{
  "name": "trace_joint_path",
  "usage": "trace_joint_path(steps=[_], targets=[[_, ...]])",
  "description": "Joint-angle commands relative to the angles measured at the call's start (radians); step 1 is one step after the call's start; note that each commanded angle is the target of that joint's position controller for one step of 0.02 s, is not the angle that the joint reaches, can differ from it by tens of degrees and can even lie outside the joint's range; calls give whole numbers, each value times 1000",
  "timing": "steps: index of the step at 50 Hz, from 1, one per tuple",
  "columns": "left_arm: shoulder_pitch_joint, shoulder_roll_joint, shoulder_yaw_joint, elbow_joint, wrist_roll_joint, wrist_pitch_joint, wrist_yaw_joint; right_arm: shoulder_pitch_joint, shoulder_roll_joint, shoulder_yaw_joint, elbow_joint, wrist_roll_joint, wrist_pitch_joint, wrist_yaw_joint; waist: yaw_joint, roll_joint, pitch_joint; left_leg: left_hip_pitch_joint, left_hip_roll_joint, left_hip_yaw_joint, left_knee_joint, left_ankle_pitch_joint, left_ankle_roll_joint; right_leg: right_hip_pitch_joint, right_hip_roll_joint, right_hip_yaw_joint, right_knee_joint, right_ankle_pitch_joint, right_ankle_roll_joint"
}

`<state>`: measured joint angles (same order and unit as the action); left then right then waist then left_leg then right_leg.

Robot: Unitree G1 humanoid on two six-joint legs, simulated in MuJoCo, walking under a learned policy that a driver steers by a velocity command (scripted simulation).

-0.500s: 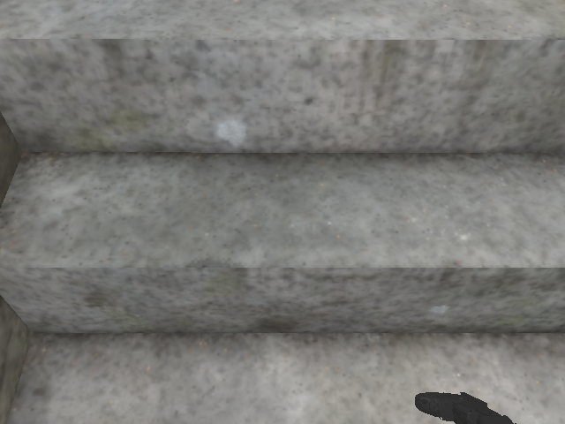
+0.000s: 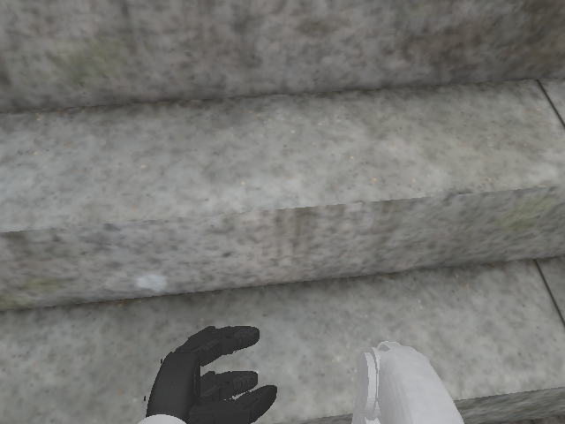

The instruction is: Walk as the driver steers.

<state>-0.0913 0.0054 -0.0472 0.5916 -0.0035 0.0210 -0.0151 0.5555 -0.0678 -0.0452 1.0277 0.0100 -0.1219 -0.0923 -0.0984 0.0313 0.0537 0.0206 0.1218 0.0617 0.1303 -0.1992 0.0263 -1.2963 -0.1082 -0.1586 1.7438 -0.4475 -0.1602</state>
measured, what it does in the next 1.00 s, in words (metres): climbs: right foot 0.22 m higher, then left foot 0.22 m higher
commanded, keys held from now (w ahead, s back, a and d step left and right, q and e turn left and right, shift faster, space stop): w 1.00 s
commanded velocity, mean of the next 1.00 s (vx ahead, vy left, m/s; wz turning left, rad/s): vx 0.50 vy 0.00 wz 0.00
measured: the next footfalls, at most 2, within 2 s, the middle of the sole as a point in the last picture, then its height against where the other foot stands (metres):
right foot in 0.04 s outside the picture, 0.22 m higher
left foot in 0.68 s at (173, 370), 0.22 m higher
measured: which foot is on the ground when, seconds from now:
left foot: down 0.00-0.04, up 0.06-0.66, down 0.68-1.00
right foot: up 0.00-0.02, down 0.04-0.72, up 0.74-1.00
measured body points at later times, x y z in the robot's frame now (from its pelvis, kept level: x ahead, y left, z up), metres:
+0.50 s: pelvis +0.17 -0.03 +0.20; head +0.16 -0.03 +0.65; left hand +0.11 +0.17 +0.05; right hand +0.38 -0.16 +0.11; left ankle +0.22 +0.10 -0.15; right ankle +0.17 -0.12 -0.54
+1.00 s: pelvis +0.34 +0.07 +0.39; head +0.33 +0.08 +0.84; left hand +0.52 +0.25 +0.30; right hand +0.32 -0.16 +0.24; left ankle +0.36 +0.14 -0.32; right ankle +0.41 -0.07 +0.01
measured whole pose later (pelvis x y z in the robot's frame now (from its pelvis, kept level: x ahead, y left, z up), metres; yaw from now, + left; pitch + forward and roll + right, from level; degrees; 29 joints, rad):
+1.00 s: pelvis +0.34 +0.07 +0.39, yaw +3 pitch +1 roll -1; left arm 0.10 0.02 0.00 0.73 0.01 -0.08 0.03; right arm 0.41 -0.14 -0.04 1.12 -0.01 -0.11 -0.02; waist 0.01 -0.01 -0.05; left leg -0.42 0.03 0.16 0.79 -0.39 0.08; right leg -1.29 0.09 0.08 2.25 -0.02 -0.13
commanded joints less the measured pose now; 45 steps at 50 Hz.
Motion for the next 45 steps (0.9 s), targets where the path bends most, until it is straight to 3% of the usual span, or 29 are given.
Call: trace_joint_path(steps=[1, 2, 3, 4, 5, 7, 8, 9, 11, 12, 14, 16, 18, 25, 28, 30, 31, 32, 33, 34, 35, 36, 37, 38, 39, 41, 42, 43, 45], targets=[[197, 81, 33, -25, -33, -7, 26, 30, -219, -28, -69, 44, -56, 31, 166, 230, -376, -78, 170, -35, 245, 1680, 211, 863, 164, -37, -420, -92, -56], [358, 194, 74, 14, -14, 2, 37, -18, -338, -65, -63, 66, -87, 76, 264, 227, -504, -44, 163, -28, 446, 1723, 200, 1036, 189, -4, -610, -112, -26], [388, 260, 99, 63, 14, -38, 40, 57, -262, -54, -88, 68, -95, 116, 193, 95, -596, -353, 69, -118, 735, 1368, 149, 1304, 12, 408, -774, -203, -93], [488, 338, 132, 86, 50, -35, 50, 3, -176, -37, -129, 60, -97, 151, 248, -155, -678, -592, -146, -173, 1216, 488, 113, 1399, -239, 959, -1140, -397, -190], [399, 351, 152, 106, 34, -10, 51, -111, -186, -53, -182, -24, -93, 159, 229, -189, -687, -689, -216, -300, 1688, 311, 91, 1255, -185, 1114, -1338, -572, -129], [259, 275, 144, 246, 26, -38, 44, -384, -37, -12, -341, -75, -52, 126, 123, -72, -307, -952, -187, -248, 1901, 418, 111, 947, -171, 809, -1162, -502, -37], [256, 180, 115, 313, 21, -50, 46, -344, 3, 11, -343, -85, -33, 124, 72, -53, -167, -982, -192, -251, 1899, 424, 133, 805, -130, 665, -1125, -405, -2], [246, 94, 86, 373, 37, -57, 40, -294, 48, 34, -335, -72, -14, 122, 5, -75, -101, -1008, -207, -254, 1984, 379, 140, 694, -106, 571, -1135, -333, 11], [272, 39, 64, 422, 39, -90, 33, -260, 68, 55, -317, -48, 21, 104, -29, -91, -15, -1102, -210, -259, 1994, 332, 132, 637, -95, 435, -1183, -196, 22], [309, 60, 65, 442, 28, -107, 24, -267, 84, 67, -323, -43, 32, 87, -34, -95, -6, -1152, -202, -249, 1979, 316, 123, 669, -92, 379, -1204, -108, 26], [316, 148, 87, 440, 15, -151, 6, -302, 26, 57, -321, -54, 37, 78, -24, -49, -25, -1167, -200, -202, 1962, 346, 110, 683, -104, 331, -1290, 6, 0], [382, 170, 92, 452, 11, -169, 4, -313, -7, 42, -291, -30, 50, 63, -4, -76, -46, -1241, -195, -154, 2129, 321, 96, 752, -146, 349, -1345, -11, -45], [442, 206, 97, 456, 3, -182, 11, -471, 12, 51, -362, -25, 58, 63, 48, -71, 8, -1425, -163, -142, 2273, 214, 101, 869, -198, 405, -1451, -44, -41], [583, 167, 95, 461, 10, -194, 60, -639, 23, 55, -427, -21, 77, 74, 109, -33, 1, -1519, -37, 2, 2145, 173, 84, 1080, -198, 297, -1553, -12, -46], [690, 178, 113, 480, 12, -186, 88, -722, 73, 75, -485, -20, 85, 78, 152, -123, -13, -1545, 24, 39, 1954, 116, 74, 1227, -203, 298, -1630, 0, -57], [659, 236, 143, 445, 25, -172, 86, -780, 48, 78, -527, -27, 91, 96, 182, -171, -56, -1425, 26, 105, 1701, -57, 77, 1275, -176, 231, -1762, 104, -64], [690, 214, 139, 466, -2, -170, 95, -819, 85, 97, -547, -3, 98, 94, 209, -277, -33, -1249, 39, 71, 1507, -301, 116, 1225, -197, 201, -1848, 258, -78], [660, 184, 128, 464, -6, -149, 89, -726, 95, 106, -522, 26, 111, 73, 176, -267, -45, -1049, 21, 89, 1339, -450, 150, 1153, -158, 110, -1838, 438, -90], [662, 202, 119, 434, -7, -150, 75, -637, 46, 84, -468, 64, 107, 56, 146, -234, -126, -806, -142, 232, 1265, -589, 152, 1141, -124, 34, -1713, 1245, -120], [677, 242, 116, 444, -15, -173, 50, -410, 14, 64, -384, 53, 109, 31, 68, -247, -278, -575, -191, 221, 1224, -529, 161, 1202, -185, 28, -1481, 1752, -118], [611, 336, 140, 439, -51, -208, 4, -197, -121, 24, -337, 30, 113, 25, -85, -253, -438, -379, -155, 24, 1065, -404, 171, 1210, -168, 33, -1166, 1786, -84], [484, 323, 163, 319, -85, -215, -42, -84, -282, -35, -298, -21, 123, 6, -100, 58, -475, -239, 83, -594, 679, -744, 253, 851, -16, 90, -817, 1537, -29], [411, 292, 173, 281, -12, -218, -82, -35, -346, -64, -263, -45, 150, -13, -133, 248, -456, -168, 166, -1072, 115, -1070, 227, 633, 140, 200, -461, 578, 2], [395, 158, 161, 237, 62, -209, -81, -193, -392, -89, -263, -23, 135, -9, -60, 232, -381, -232, 201, -1156, 78, -1128, 152, 427, 206, 402, 69, 457, 37], [319, 57, 132, 169, 88, -198, -60, -321, -329, -75, -255, -32, 107, 7, 28, 109, -281, -380, 192, -1020, 188, -973, 122, 328, 204, 407, 382, 489, 36], [286, -5, 85, 109, 73, -186, -30, -373, -131, -22, -90, -43, 71, 48, 143, -6, -59, -564, 135, -573, 443, -668, 129, 163, 197, 345, 484, 582, -13], [339, -36, 64, 114, 61, -164, -11, -368, -47, 3, -36, -45, 57, 64, 191, -1, -22, -615, 98, -439, 466, -542, 102, 144, 206, 349, 508, 551, -17], [395, -39, 52, 140, 48, -142, 2, -357, -2, 19, -10, -45, 48, 70, 218, 3, 7, -627, 81, -335, 446, -446, 81, 115, 204, 351, 475, 530, -4], [415, -35, 39, 153, 18, -106, 31, -309, -27, 25, 17, -29, 29, 75, 225, 5, 46, -623, 75, -207, 397, -312, 78, 47, 211, 334, 411, 503, 32]])
Over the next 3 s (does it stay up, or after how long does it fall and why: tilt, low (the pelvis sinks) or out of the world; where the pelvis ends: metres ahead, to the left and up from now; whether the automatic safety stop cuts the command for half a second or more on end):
stays up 0.81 0.07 0.86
